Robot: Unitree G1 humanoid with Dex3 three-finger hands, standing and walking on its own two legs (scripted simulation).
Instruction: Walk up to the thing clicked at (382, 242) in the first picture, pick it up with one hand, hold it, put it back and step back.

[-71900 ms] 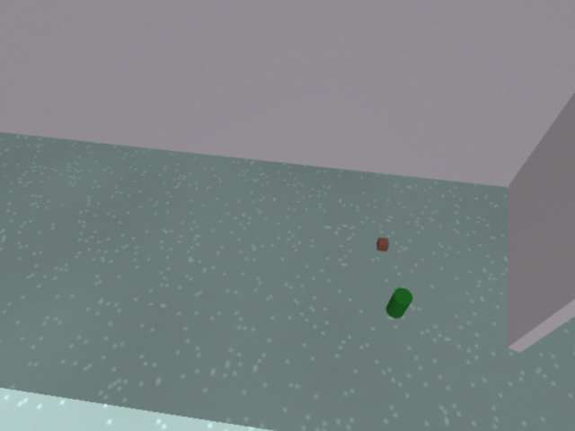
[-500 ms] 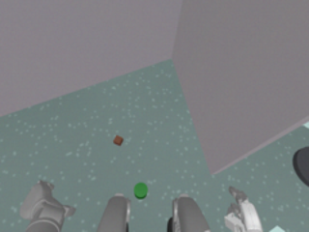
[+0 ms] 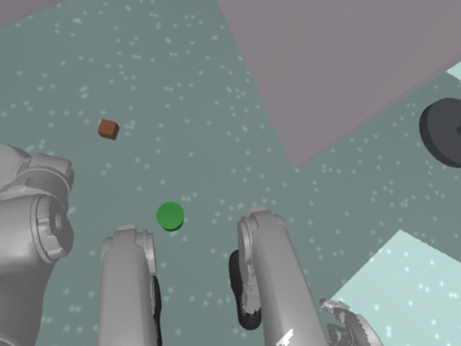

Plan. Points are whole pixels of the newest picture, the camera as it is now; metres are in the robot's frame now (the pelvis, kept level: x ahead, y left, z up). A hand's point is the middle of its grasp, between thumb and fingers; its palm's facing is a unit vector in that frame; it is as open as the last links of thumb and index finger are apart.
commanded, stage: rise first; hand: left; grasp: from above
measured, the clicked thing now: (108, 129) +0.62 +0.22 -0.41
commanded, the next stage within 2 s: none
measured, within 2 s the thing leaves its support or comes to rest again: neither
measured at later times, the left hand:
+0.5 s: hand (68, 142) +0.51 +0.26 -0.21, palm faces -0.07 -0.46 -0.89, open 12.9 cm
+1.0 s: hand (74, 133) +0.54 +0.26 -0.24, palm faces -0.09 -0.44 -0.89, open 13.5 cm
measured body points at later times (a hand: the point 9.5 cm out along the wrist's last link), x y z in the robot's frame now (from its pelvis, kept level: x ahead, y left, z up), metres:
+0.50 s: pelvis +0.01 +0.00 -0.08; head +0.27 +0.02 +0.28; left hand +0.51 +0.28 -0.16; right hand -0.01 -0.27 -0.18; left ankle +0.08 +0.13 -0.40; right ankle +0.11 -0.13 -0.40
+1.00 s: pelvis +0.01 +0.00 -0.10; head +0.30 +0.03 +0.25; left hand +0.54 +0.28 -0.19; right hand -0.03 -0.26 -0.18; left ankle +0.08 +0.13 -0.40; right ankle +0.11 -0.13 -0.40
